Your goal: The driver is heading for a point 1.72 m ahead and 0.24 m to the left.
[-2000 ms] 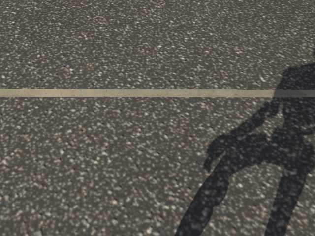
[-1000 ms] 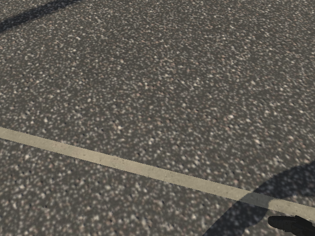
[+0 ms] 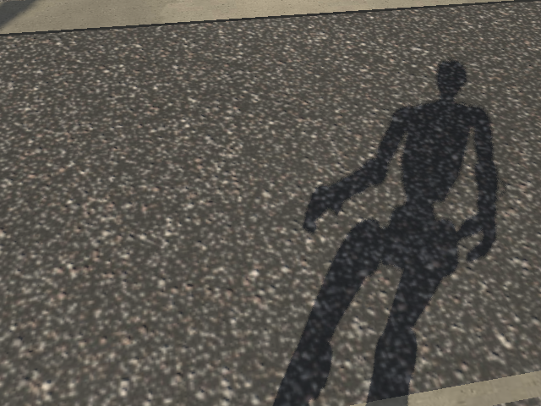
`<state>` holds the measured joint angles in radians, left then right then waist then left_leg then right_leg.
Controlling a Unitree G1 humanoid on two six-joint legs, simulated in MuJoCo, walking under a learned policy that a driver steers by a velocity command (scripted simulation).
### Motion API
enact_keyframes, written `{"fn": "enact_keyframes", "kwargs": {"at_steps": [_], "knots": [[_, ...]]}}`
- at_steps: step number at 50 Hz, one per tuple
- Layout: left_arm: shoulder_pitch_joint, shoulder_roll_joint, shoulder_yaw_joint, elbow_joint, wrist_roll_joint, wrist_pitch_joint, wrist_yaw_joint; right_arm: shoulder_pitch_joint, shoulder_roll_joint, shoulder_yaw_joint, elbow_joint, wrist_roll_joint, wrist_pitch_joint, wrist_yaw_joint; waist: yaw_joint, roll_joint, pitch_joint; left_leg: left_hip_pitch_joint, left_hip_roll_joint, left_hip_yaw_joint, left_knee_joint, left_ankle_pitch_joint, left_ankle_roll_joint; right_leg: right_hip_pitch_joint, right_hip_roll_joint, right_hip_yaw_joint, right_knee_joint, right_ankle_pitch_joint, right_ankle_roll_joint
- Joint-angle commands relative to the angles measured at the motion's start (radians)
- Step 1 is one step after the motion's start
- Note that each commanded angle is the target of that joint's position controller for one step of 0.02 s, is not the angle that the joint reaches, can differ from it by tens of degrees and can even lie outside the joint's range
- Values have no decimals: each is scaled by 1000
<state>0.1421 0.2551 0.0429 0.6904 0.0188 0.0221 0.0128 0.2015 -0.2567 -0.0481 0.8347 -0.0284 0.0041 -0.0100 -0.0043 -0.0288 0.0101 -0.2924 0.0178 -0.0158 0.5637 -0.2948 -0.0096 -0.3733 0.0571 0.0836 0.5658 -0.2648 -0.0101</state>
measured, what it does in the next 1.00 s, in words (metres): stands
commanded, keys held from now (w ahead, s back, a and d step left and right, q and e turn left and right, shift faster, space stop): no key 1.00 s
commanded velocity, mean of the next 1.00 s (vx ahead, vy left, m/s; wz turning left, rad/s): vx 0.00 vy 0.00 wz -0.03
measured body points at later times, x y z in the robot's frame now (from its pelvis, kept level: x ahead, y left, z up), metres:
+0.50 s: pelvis +0.03 +0.02 +0.00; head +0.04 +0.02 +0.45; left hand +0.14 +0.28 -0.12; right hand +0.13 -0.24 -0.13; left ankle +0.01 +0.13 -0.73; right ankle +0.06 -0.12 -0.73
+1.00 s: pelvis +0.03 +0.03 +0.01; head +0.04 +0.03 +0.46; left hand +0.10 +0.29 -0.14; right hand +0.07 -0.23 -0.14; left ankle +0.01 +0.13 -0.73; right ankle +0.06 -0.12 -0.73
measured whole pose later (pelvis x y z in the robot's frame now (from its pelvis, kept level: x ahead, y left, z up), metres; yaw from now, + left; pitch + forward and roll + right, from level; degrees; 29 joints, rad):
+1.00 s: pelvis +0.03 +0.03 +0.01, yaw -1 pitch -2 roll +0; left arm 0.16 0.23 0.05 1.08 0.00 0.02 0.05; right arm 0.24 -0.22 -0.01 1.05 -0.01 -0.02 -0.02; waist 0.00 0.00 0.04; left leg -0.14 -0.02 0.01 0.46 -0.30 0.03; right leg -0.22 0.00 0.09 0.46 -0.21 0.04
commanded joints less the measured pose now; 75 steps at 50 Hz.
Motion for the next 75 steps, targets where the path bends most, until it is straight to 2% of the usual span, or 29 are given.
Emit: {"fn": "enact_keyframes", "kwargs": {"at_steps": [1,3,5,7,9,14,27,46,59,75], "knots": [[-8,110,34,-54,7,-14,6,-119,-109,-14,-81,-4,-33,2,49,207,-26,-59,174,-207,-253,3,113,121,-43,-2,-37,5,15],[-12,93,31,-41,14,1,8,-75,-124,-14,-60,7,-45,2,30,192,-20,-61,131,-159,-245,-47,66,175,-61,22,-76,86,15],[7,91,30,-24,3,2,5,-41,-109,-6,-44,7,-45,-3,24,152,-2,-67,97,-118,-237,-93,45,184,-69,30,-89,91,0],[5,93,33,-7,-1,-6,5,-25,-109,-4,-39,11,-43,-8,11,91,14,-35,75,-93,-209,-72,40,151,-70,34,-98,93,-7],[6,86,34,11,1,-14,6,-15,-108,-3,-33,16,-43,-11,1,50,-2,-1,67,-77,-180,-4,45,149,-75,42,-104,144,-1],[25,82,35,54,-7,-21,12,-5,-93,2,-12,19,-38,-9,-7,6,-38,46,45,-47,-143,102,46,179,-84,49,-97,241,-1],[31,90,36,179,-14,-12,30,-5,-89,8,78,23,-31,-4,0,30,-18,63,26,-27,-166,157,38,227,-86,43,-105,286,-1],[22,79,22,346,-17,-9,37,60,-81,22,177,23,-29,-14,1,32,20,65,18,-27,-210,116,44,218,-75,14,-142,220,13],[49,69,7,404,-18,-11,39,114,-63,30,205,24,-28,-15,2,33,32,65,13,-25,-219,113,47,200,-74,5,-151,200,18],[88,54,-5,432,-20,-11,43,170,-43,35,218,26,-28,-15,2,32,41,67,9,-23,-218,133,50,187,-74,-1,-152,198,21]]}}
